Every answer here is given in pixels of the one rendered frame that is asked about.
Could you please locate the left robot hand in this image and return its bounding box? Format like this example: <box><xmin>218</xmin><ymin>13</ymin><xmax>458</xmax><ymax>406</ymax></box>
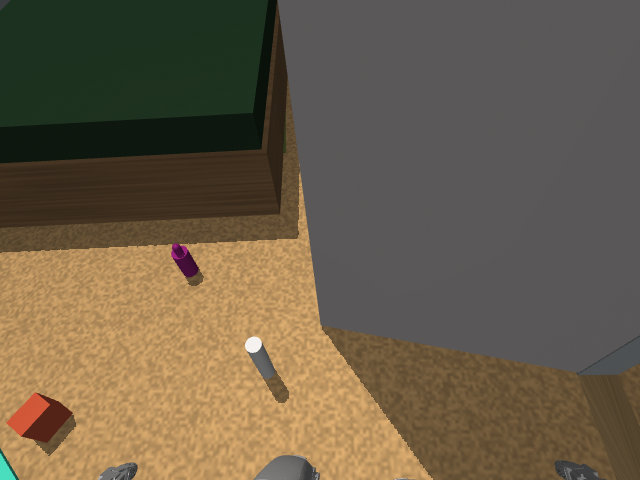
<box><xmin>98</xmin><ymin>462</ymin><xmax>138</xmax><ymax>480</ymax></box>

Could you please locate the right robot hand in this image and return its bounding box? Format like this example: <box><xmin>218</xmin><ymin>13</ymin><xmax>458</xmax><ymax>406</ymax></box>
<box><xmin>555</xmin><ymin>460</ymin><xmax>606</xmax><ymax>480</ymax></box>

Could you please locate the bed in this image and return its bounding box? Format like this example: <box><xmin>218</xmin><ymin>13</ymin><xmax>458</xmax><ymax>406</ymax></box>
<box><xmin>0</xmin><ymin>0</ymin><xmax>288</xmax><ymax>228</ymax></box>

